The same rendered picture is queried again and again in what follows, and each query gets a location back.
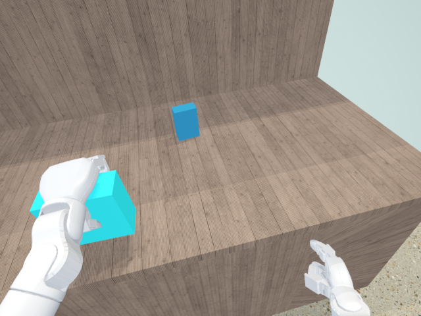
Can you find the sponge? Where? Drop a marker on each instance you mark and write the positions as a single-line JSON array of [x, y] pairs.
[[108, 203]]

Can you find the table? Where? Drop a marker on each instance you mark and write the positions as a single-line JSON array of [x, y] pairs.
[[224, 220]]

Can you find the left robot forearm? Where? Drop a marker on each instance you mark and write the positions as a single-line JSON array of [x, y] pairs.
[[53, 262]]

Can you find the robot left hand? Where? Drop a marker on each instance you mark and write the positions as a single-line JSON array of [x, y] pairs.
[[74, 179]]

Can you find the right robot forearm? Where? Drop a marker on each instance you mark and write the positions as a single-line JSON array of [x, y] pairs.
[[346, 301]]

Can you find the robot right hand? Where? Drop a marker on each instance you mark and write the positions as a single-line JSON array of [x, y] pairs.
[[321, 279]]

